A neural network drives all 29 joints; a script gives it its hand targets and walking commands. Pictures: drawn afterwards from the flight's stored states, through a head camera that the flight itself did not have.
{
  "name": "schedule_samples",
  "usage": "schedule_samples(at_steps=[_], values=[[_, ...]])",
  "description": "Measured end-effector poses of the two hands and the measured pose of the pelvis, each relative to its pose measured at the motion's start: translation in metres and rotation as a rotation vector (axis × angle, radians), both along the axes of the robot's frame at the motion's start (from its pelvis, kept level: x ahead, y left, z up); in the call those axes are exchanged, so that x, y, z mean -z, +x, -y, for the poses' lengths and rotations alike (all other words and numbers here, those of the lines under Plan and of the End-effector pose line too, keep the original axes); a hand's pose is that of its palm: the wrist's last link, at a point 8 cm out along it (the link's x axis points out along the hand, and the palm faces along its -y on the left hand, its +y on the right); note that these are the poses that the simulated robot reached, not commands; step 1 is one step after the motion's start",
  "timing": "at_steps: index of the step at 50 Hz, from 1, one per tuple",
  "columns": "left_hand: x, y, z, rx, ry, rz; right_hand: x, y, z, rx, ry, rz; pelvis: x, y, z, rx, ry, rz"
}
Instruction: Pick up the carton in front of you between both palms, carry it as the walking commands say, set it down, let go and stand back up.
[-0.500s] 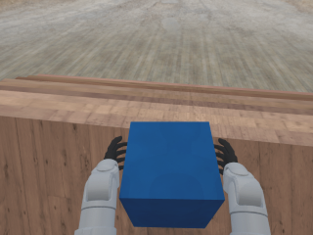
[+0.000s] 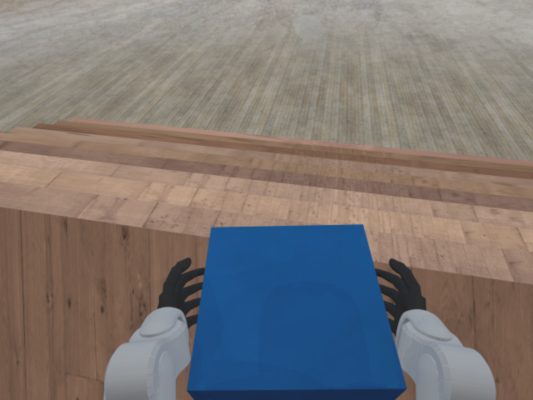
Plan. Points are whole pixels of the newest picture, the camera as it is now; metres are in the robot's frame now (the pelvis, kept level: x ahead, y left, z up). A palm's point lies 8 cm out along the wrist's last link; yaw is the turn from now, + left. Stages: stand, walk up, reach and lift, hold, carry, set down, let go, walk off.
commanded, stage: carry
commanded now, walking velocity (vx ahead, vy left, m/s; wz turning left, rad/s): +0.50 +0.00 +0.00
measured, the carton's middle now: (288, 333) +0.23 +0.01 +0.02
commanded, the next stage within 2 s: none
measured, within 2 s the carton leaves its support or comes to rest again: neither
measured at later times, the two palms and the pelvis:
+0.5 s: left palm (204, 159) +0.55 +0.18 +0.09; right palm (355, 168) +0.53 -0.12 +0.10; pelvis +0.32 +0.05 +0.00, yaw -3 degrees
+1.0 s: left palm (245, 78) +0.94 +0.14 +0.10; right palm (352, 82) +0.94 -0.17 +0.09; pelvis +0.64 -0.01 -0.01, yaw -1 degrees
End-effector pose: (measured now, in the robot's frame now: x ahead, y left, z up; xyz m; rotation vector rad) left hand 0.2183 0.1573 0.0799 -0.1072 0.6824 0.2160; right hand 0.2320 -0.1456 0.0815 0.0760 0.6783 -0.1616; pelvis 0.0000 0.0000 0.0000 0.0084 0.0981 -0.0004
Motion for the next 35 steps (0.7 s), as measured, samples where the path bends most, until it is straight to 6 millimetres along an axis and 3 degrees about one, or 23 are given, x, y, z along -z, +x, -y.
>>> schedule_samples(at_steps=[4,10,14,18,27,31,35], values=[[0.002,0.051,-0.014,-0.016,-0.004,0.024,0.004,0.052,-0.012,0.020,-0.005,0.021,0.006,0.052,-0.013,0.003,0.001,0.012],[0.023,0.148,-0.034,0.026,-0.027,0.061,0.021,0.135,-0.032,0.053,-0.018,0.059,0.031,0.139,-0.041,0.033,0.013,0.040],[0.021,0.198,-0.031,0.098,-0.029,-0.001,0.022,0.164,-0.034,0.089,0.007,-0.003,0.017,0.180,-0.052,0.060,0.001,0.027],[0.009,0.245,-0.025,0.152,-0.021,-0.003,0.006,0.198,-0.029,0.132,0.002,-0.004,0.001,0.225,-0.056,0.061,-0.019,0.019],[-0.011,0.356,-0.025,0.100,-0.013,0.078,-0.015,0.327,-0.028,0.071,-0.005,0.074,-0.001,0.345,-0.042,0.042,-0.029,0.026],[-0.004,0.414,-0.015,0.068,-0.002,0.089,-0.003,0.393,-0.018,0.045,0.012,0.086,0.013,0.407,-0.027,0.029,-0.016,0.037],[0.012,0.480,0.000,0.043,0.028,0.089,0.021,0.465,-0.001,0.035,0.031,0.085,0.035,0.469,-0.009,0.010,-0.025,0.055]])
